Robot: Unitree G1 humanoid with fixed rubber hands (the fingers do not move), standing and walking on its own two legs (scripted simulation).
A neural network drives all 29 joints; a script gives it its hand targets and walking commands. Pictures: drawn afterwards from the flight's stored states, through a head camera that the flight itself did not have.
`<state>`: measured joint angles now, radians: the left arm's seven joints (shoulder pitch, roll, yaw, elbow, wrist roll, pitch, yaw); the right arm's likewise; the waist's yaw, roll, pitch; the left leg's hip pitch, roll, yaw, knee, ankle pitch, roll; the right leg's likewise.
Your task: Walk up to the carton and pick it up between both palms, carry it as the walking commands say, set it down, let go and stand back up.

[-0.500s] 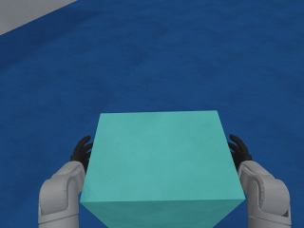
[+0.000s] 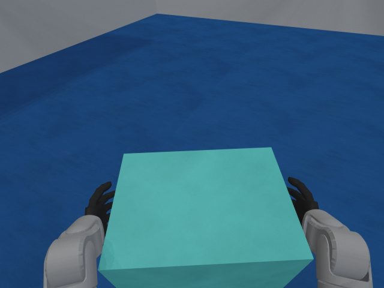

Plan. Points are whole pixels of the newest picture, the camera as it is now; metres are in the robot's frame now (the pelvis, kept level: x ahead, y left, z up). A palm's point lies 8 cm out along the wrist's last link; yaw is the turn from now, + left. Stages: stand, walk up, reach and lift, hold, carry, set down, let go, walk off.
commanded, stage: carry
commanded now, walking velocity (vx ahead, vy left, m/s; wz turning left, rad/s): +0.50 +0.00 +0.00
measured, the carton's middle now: (200, 231) +0.26 +0.02 +0.01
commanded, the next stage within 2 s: none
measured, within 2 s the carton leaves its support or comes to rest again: neither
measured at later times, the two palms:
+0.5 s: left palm (132, 124) +0.52 +0.21 +0.10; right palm (273, 131) +0.51 -0.18 +0.09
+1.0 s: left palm (139, 80) +0.84 +0.26 +0.08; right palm (238, 81) +0.85 -0.13 +0.07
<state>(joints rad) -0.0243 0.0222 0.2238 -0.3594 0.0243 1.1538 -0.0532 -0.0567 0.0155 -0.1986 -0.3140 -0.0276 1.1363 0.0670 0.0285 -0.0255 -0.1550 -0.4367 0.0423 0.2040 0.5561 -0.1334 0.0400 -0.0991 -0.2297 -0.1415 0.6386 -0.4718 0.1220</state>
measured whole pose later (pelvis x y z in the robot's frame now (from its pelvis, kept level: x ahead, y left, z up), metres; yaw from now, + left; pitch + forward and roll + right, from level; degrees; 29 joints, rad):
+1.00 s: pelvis +0.61 +0.06 -0.01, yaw +0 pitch +2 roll +3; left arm 0.03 -0.02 0.23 -0.45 0.03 1.11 -0.07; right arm 0.01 0.01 -0.20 -0.43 0.00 1.11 0.07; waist 0.01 -0.02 -0.07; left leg -0.46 0.01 0.22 0.48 -0.07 0.05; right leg 0.12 -0.15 -0.19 0.47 -0.53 0.07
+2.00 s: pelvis +1.27 +0.08 -0.01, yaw +0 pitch +2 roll +3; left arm 0.04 -0.02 0.23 -0.47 0.03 1.10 -0.07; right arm 0.01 0.03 -0.21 -0.44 0.00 1.11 0.07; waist 0.02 -0.02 -0.07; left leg -0.45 0.01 0.23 0.47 -0.05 0.06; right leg 0.10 -0.12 -0.17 0.49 -0.50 0.04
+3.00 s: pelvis +1.92 +0.06 -0.01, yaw -2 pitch +1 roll +3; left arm 0.03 0.00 0.23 -0.45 0.03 1.11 -0.08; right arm -0.01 0.04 -0.21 -0.42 -0.01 1.11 0.07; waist 0.01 -0.04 -0.05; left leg -0.43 0.00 0.25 0.53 -0.09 0.08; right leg 0.02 -0.11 -0.12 0.73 -0.48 0.03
